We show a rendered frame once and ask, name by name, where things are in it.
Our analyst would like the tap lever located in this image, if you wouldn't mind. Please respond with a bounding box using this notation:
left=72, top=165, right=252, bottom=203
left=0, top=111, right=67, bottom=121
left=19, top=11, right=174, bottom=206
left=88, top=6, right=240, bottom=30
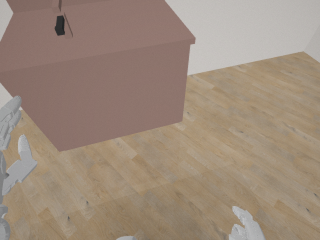
left=54, top=15, right=65, bottom=36

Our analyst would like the robot left hand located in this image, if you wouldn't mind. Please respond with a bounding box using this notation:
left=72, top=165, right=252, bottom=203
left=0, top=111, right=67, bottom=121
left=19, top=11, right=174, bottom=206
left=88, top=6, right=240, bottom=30
left=0, top=95, right=38, bottom=205

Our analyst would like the robot right hand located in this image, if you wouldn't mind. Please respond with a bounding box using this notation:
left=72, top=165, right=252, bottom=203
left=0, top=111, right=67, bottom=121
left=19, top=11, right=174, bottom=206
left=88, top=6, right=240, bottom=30
left=229, top=206, right=266, bottom=240

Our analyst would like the left robot forearm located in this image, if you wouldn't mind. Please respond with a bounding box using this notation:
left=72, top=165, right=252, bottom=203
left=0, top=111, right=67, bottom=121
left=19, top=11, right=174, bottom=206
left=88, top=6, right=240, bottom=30
left=0, top=204, right=11, bottom=240

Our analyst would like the counter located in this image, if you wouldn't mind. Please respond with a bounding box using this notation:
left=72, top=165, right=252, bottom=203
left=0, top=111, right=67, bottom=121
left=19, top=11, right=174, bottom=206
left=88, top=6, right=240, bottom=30
left=0, top=0, right=196, bottom=152

